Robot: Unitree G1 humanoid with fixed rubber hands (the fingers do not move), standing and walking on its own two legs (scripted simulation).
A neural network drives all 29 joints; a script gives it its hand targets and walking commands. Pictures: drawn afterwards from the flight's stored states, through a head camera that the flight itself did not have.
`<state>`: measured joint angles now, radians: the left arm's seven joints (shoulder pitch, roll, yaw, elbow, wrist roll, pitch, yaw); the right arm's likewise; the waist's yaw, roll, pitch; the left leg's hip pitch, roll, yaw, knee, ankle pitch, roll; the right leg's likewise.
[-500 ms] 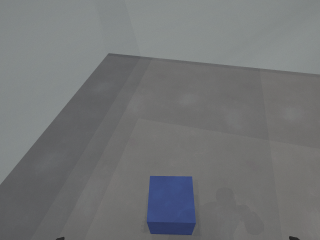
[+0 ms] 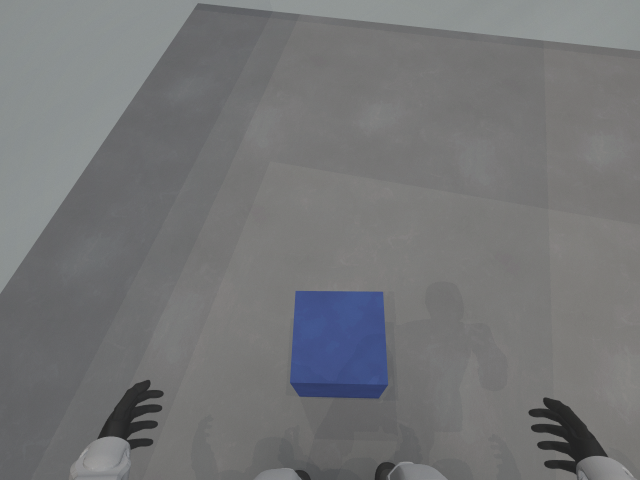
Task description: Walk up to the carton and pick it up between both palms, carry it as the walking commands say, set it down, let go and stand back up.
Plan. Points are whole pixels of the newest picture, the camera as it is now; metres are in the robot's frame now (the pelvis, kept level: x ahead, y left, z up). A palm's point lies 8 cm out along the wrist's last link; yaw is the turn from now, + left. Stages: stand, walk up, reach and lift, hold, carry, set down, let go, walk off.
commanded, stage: reach and lift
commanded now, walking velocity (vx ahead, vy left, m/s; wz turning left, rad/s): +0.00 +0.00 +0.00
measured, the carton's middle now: (338, 347) +0.42 +0.01 -0.64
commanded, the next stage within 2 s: none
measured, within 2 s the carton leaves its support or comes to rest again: neither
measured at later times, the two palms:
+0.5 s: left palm (181, 363) +0.28 +0.25 -0.14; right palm (533, 372) +0.26 -0.27 -0.15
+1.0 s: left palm (233, 280) +0.43 +0.20 -0.20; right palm (476, 291) +0.41 -0.23 -0.21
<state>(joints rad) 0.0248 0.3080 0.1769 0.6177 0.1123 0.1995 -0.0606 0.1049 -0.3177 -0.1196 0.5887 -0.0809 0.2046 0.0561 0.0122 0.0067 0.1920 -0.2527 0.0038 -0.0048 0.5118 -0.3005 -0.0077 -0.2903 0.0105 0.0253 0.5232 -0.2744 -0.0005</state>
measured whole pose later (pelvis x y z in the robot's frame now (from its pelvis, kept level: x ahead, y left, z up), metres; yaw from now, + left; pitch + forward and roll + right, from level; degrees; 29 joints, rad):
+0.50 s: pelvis -0.07 +0.00 -0.06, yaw +0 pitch +20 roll +1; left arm -0.45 0.32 0.16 0.65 -0.07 0.20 -0.04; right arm -0.43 -0.32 -0.16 0.64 0.01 0.22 0.00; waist -0.02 0.00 0.11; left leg -0.91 -0.01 -0.01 0.91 -0.34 -0.01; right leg -0.95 0.02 0.05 0.91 -0.31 0.01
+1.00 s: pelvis -0.07 -0.01 -0.10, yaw +1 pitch +42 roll +1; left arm -1.12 0.35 0.29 0.94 -0.04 0.19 -0.05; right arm -1.03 -0.29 -0.27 0.82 0.03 0.21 -0.04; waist -0.02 0.00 0.00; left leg -1.43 0.00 -0.02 1.03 -0.33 -0.03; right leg -1.47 0.02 0.02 1.02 -0.29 0.00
